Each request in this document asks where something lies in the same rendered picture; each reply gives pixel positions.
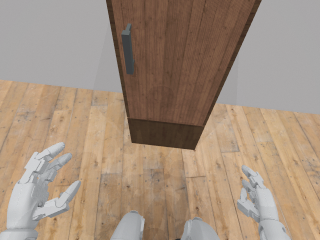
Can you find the right robot hand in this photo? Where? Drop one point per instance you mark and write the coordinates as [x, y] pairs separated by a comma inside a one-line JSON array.
[[264, 207]]

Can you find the robot right thigh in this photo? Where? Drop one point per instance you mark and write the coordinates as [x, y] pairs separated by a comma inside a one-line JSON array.
[[199, 230]]

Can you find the cupboard door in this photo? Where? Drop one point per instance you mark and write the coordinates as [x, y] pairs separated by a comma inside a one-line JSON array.
[[181, 50]]

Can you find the left robot hand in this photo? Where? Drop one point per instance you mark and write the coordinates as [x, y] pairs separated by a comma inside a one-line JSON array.
[[23, 211]]

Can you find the right robot forearm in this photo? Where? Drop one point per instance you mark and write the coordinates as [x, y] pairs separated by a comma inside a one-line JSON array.
[[270, 229]]

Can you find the left robot forearm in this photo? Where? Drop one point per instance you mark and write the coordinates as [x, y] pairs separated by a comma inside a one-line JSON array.
[[19, 234]]

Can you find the robot thigh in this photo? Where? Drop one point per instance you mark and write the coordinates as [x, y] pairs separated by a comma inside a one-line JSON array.
[[130, 227], [199, 230]]

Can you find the handle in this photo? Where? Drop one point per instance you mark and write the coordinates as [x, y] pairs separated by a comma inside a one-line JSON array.
[[127, 49]]

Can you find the robot left thigh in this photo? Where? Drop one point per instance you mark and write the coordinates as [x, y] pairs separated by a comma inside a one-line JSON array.
[[130, 227]]

